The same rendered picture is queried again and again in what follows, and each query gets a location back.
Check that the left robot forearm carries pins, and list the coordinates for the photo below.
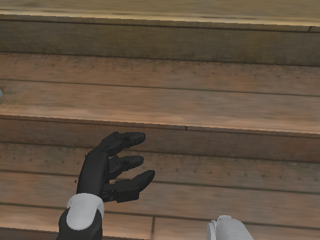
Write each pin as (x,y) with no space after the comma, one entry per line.
(82,220)

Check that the robot right thigh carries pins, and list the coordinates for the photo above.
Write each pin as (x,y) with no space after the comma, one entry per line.
(227,229)

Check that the robot left hand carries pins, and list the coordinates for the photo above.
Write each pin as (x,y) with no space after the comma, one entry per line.
(98,169)

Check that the right robot shin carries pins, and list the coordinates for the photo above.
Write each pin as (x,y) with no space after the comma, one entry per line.
(224,216)

